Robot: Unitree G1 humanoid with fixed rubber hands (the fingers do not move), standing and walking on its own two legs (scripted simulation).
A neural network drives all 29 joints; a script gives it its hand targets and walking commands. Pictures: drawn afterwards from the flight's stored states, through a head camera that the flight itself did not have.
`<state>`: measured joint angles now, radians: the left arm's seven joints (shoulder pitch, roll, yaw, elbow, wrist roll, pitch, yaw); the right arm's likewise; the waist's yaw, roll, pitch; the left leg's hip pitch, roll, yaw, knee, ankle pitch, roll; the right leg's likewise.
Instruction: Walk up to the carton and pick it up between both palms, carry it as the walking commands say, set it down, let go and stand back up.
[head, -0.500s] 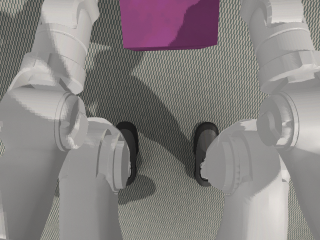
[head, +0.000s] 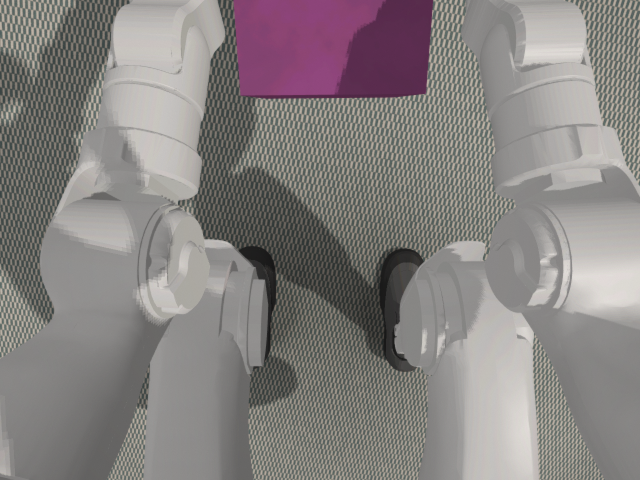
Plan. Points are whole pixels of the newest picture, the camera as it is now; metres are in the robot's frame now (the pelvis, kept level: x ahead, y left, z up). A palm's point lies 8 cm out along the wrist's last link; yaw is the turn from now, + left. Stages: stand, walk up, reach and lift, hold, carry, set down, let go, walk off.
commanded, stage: reach and lift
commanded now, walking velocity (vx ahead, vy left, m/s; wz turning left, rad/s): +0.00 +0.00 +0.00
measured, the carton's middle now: out of the picture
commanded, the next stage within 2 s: none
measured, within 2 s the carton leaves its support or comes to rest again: neither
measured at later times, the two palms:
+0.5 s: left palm out of the picture +0.55 +0.13 -0.08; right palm out of the picture +0.56 -0.12 -0.08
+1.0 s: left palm out of the picture +0.53 +0.12 +0.00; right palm out of the picture +0.53 -0.13 +0.00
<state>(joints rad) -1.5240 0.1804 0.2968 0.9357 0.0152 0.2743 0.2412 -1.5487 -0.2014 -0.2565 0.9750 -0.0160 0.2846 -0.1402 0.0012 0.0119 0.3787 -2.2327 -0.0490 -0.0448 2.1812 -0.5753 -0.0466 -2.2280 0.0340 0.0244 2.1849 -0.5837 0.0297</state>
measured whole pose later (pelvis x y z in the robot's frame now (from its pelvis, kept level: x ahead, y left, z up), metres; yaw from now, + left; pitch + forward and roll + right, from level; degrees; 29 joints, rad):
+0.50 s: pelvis +0.01 +0.00 +0.04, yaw +0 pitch +42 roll +0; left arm -1.38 0.05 0.41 0.79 0.18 0.32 0.22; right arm -1.39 -0.08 -0.41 0.81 -0.16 0.32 -0.17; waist 0.00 0.00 0.17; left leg -2.21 -0.05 -0.05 2.03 -0.56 -0.05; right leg -2.20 0.05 0.04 2.03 -0.57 0.04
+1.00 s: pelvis +0.00 +0.00 +0.09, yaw +0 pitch +43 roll +0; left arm -1.26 -0.02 0.48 0.73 0.26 0.36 0.17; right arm -1.26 0.01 -0.47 0.73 -0.24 0.37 -0.18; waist 0.01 0.00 0.02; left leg -2.10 -0.04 -0.06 1.86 -0.51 -0.05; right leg -2.10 0.06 0.04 1.87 -0.51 0.03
